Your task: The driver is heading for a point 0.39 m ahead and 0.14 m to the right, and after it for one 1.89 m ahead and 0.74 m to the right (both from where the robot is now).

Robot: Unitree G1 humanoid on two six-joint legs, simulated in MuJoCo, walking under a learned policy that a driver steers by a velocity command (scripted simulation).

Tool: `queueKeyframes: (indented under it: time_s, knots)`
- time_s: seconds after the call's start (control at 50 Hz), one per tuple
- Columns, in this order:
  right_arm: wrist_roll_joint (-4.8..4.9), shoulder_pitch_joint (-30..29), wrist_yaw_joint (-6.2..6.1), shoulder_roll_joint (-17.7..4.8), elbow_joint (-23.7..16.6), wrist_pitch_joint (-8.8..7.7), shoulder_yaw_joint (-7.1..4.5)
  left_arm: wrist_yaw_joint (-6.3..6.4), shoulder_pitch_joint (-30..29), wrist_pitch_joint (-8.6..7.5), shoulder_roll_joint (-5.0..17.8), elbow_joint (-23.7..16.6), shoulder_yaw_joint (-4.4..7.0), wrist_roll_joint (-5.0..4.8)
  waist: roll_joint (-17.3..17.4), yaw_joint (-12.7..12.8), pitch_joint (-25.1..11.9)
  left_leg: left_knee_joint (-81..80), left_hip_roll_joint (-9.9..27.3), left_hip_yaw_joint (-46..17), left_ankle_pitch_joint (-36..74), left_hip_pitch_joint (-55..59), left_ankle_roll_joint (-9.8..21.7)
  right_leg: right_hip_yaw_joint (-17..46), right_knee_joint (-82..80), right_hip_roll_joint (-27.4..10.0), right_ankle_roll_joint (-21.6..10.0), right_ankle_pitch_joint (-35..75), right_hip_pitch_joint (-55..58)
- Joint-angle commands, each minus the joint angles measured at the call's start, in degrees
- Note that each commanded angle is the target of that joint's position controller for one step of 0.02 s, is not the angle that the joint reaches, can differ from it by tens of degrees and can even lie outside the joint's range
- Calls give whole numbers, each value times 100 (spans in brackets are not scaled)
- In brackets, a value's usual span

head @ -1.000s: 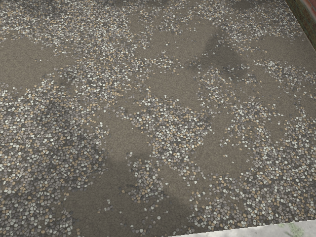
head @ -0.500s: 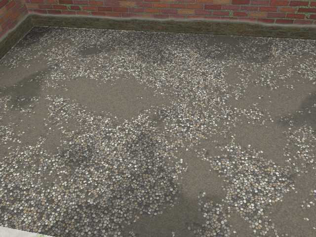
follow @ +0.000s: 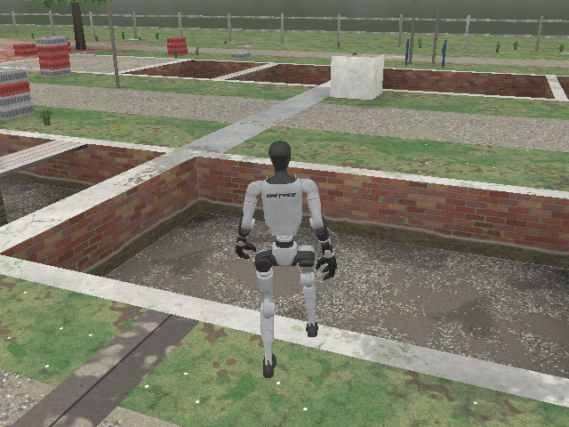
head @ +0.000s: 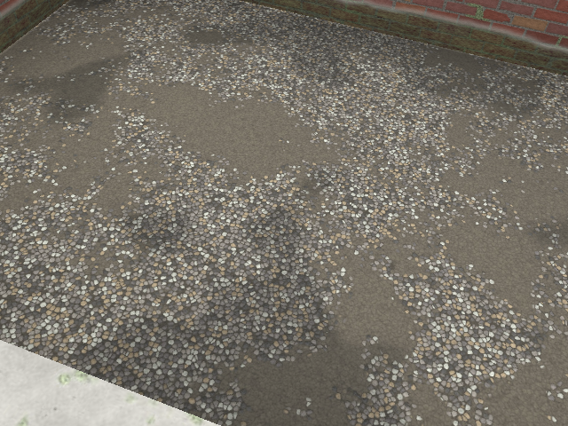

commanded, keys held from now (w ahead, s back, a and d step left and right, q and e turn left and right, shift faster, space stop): w+e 0.90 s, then w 0.10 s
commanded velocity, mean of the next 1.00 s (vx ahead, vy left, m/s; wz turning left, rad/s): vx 0.49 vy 0.00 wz -0.47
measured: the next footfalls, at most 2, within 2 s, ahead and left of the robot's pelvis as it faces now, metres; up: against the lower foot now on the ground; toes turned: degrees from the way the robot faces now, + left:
right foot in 0.14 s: +0.21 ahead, -0.10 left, +0.00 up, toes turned -3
left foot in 0.64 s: +0.28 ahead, +0.03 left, +0.00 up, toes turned -33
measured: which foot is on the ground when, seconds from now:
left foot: down 0.00-0.14, up 0.16-0.62, down 0.64-1.00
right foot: up 0.00-0.12, down 0.14-0.66, up 0.68-0.96, down 0.98-1.00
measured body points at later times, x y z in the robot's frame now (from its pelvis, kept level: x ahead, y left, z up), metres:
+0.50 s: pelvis +0.15 -0.04 +0.00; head +0.16 -0.07 +0.45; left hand +0.32 +0.18 -0.09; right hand +0.28 -0.33 -0.09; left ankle +0.31 +0.11 -0.68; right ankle +0.17 -0.10 -0.73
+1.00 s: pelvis +0.17 -0.03 -0.02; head +0.17 -0.05 +0.43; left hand +0.48 +0.05 -0.08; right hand +0.19 -0.31 -0.12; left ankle +0.25 +0.05 -0.73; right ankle +0.14 -0.13 -0.74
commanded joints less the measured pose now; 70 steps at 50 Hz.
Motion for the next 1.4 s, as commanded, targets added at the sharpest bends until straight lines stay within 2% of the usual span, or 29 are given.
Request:
queueKeyframes:
  time_s: [0.02,0.04,0.08,0.12,0.14,0.16,0.18,0.22,0.26,0.32,0.4,0.54,0.62,0.64,0.66,0.68,0.7,0.74,0.82,0.88,0.96,0.98,1.0,1.02,1.04,1.1,1.24,1.34,1.4]
  knots:
    - [-129,292,-45,-1106,-271,11,-310,-70,-980,0,210,-589,-10,385,839,-285,439,-690,1022,-367,3333,-427,454,-575,-428,561,-128,-712,265]
    - [-161,318,-66,-1114,-231,56,-327,-47,-942,107,166,-607,-13,421,1087,-292,463,-607,1078,-239,3882,-654,414,-771,-205,682,-139,-1191,778]
    - [-179,188,-149,-1006,-245,141,-323,-22,-292,195,180,-458,3,262,1231,51,304,81,1114,54,5360,-590,345,-760,-354,820,-369,-1887,1577]
    - [-166,-91,-261,-1194,-269,174,-404,51,1125,51,342,28,109,206,910,798,-329,1726,1113,158,5643,-151,280,-311,-1347,830,-629,-2159,2700]
    - [-59,-130,-295,-1171,-358,160,-426,106,1941,-78,607,180,168,212,289,1141,-934,3625,863,466,4393,-978,74,905,-1926,93,-833,-1996,4012]
    - [-77,339,-148,-522,-657,140,-300,107,1750,-101,1269,129,271,94,-1124,457,-1498,5444,-240,464,-604,-3134,-265,3817,-2335,-1400,-1388,-1973,5567]
    - [-121,-306,-131,-1148,-757,140,-453,83,1691,63,1289,167,369,-179,-944,807,-1594,5761,-199,-372,-379,-3955,-214,4523,-2836,-1362,-1526,-2438,5457]
    - [-34,-855,-164,-1206,-888,144,-465,103,823,214,652,4,199,10,-277,473,-474,5452,252,-287,413,-3949,-365,3132,-2712,-1035,-1292,-1875,3933]
    - [-138,-1069,-220,-890,-1024,339,-391,146,236,186,373,-187,47,83,-291,106,-155,4647,451,-224,652,-3217,-594,2354,-2813,-447,-972,-1346,2497]
    - [-212,-1032,-327,-823,-1093,592,-378,93,208,70,474,-202,1,48,-367,-40,-268,3879,453,-136,801,-2823,-865,2083,-2873,-117,-816,-71,2172]
    - [-183,-1709,-310,-876,-1184,628,-355,139,352,185,583,-266,-10,-32,-272,312,-346,2771,456,-135,1296,-2917,-930,2133,-2993,33,-469,-9,2650]
    - [-313,-2304,-181,-518,-1436,564,-103,222,-235,468,483,-608,-70,173,-344,353,-432,2324,105,-10,996,-2003,-943,2108,-2460,304,-438,1086,2527]
    - [-174,-2046,-133,-590,-1464,340,-54,310,-510,621,602,-719,-25,189,-180,355,-479,102,231,-366,540,-1293,-519,2928,-2091,109,-770,-30,3076]
    - [-227,-1646,-148,-396,-1342,297,-16,333,-605,611,528,-725,-59,104,-19,203,-670,-298,371,-203,1362,-232,-383,2838,-1837,210,-661,-436,2584]
    - [-347,-1448,-193,-486,-1369,266,-29,335,-321,545,222,-732,-127,8,803,279,-1153,207,1203,-788,2478,1210,-91,2299,-814,563,-414,-2285,1604]
    - [-317,-1855,-168,-979,-1485,280,-152,296,-427,527,155,-975,-154,-78,2151,275,-888,222,1873,-1716,3495,1239,406,1170,-362,1272,-116,-3811,397]
    - [-239,-1575,-144,-916,-1511,297,-165,285,-759,483,555,-914,-35,127,1476,-106,-687,-52,2193,-2130,3872,916,618,967,443,1152,88,-3791,188]
    - [-224,-1785,-137,-741,-1628,243,-71,216,-1046,444,633,-895,51,111,626,68,-551,-263,2113,-1773,3720,-143,708,869,1373,1060,345,-3194,635]
    - [-216,-2256,-17,-593,-1760,86,27,197,-738,638,437,-758,-13,193,877,469,-597,-143,1539,-509,4609,-982,423,629,1595,871,513,-2625,1383]
    - [-241,-2144,58,-577,-1683,101,22,213,-1037,638,308,-791,-144,141,883,373,-680,31,1306,81,4093,-964,250,275,239,701,434,-2452,1852]
    - [-147,-2203,40,-631,-1745,335,-46,173,-888,557,17,-679,-318,269,714,390,-889,231,1267,23,1277,-1321,59,-46,-1391,744,87,-2143,3173]
    - [-122,-2197,28,-511,-1797,390,-15,156,-771,541,8,-676,-352,347,368,358,-928,639,1053,186,630,-1681,-120,440,-1430,498,-66,-1942,3556]
    - [-171,-2015,145,-214,-2011,409,117,142,-1040,534,716,-662,-150,128,-924,42,-815,889,356,818,-241,-1826,-375,1491,-1904,94,-406,-2744,2870]
    - [-204,-2444,187,-324,-2060,411,110,95,-1104,566,831,-780,-112,-13,-1160,427,-273,1280,221,867,-213,-1901,-440,2259,-2601,-195,-579,-3508,2222]
    - [-148,-2518,209,-387,-2068,384,74,114,-1203,570,797,-825,-157,16,-1078,377,-11,1349,203,741,-41,-1918,-449,2443,-2848,-305,-624,-3605,1990]
    - [-193,-2059,209,-215,-1917,266,124,197,-1516,539,590,-859,-236,72,-685,103,-272,848,284,613,371,-1089,-360,2026,-2721,-48,-405,-3306,1902]
    - [-178,-2138,160,-194,-1894,310,137,53,-1381,450,275,-838,-365,100,267,224,-241,480,519,349,252,-605,-199,1279,-2231,455,-100,-2945,1912]
    - [-101,-1973,52,-374,-1809,345,54,115,-1303,439,79,-794,-420,155,546,319,-325,378,694,73,523,-466,-59,807,-1716,613,-123,-2267,2092]
    - [-140,-2047,22,-310,-1869,411,68,120,-1399,428,-18,-804,-462,121,344,337,-299,465,683,170,796,-511,-113,755,-1684,622,-127,-1992,2237]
